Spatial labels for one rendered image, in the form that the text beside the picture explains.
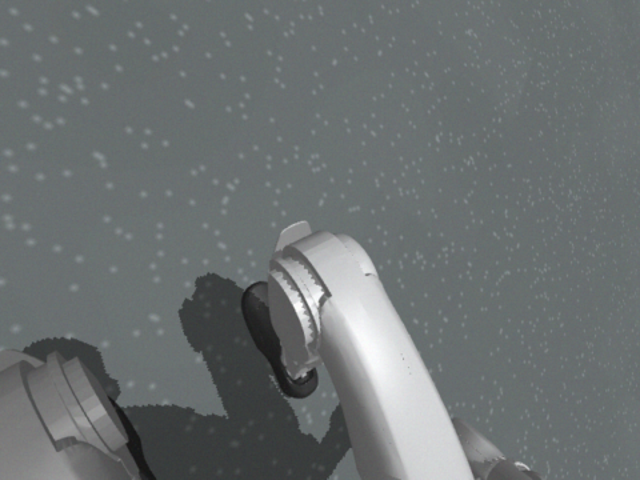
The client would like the left robot foot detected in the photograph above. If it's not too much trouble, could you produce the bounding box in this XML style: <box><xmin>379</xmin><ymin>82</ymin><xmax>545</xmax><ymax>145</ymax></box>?
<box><xmin>107</xmin><ymin>396</ymin><xmax>157</xmax><ymax>480</ymax></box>

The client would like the right robot arm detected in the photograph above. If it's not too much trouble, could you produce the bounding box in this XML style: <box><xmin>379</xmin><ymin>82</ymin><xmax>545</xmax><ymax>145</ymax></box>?
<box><xmin>487</xmin><ymin>458</ymin><xmax>546</xmax><ymax>480</ymax></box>

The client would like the right robot foot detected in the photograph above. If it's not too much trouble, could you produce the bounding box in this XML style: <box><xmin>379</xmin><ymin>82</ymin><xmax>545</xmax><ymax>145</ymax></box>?
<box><xmin>241</xmin><ymin>282</ymin><xmax>318</xmax><ymax>399</ymax></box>

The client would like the right robot hand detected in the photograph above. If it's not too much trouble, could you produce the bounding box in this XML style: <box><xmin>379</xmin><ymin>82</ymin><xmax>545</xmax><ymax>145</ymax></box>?
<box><xmin>450</xmin><ymin>418</ymin><xmax>507</xmax><ymax>480</ymax></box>

